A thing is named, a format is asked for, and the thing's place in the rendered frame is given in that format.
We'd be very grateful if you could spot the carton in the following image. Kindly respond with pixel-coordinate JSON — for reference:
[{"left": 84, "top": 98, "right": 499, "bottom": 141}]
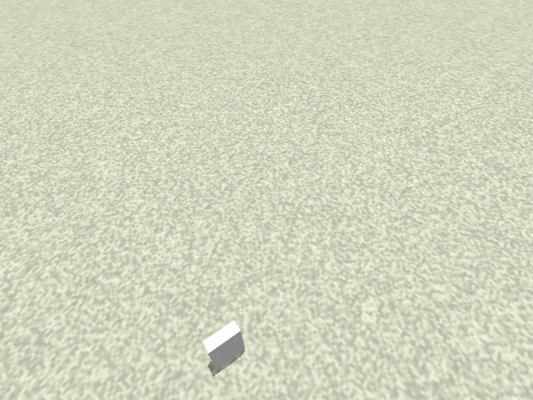
[{"left": 202, "top": 320, "right": 245, "bottom": 370}]

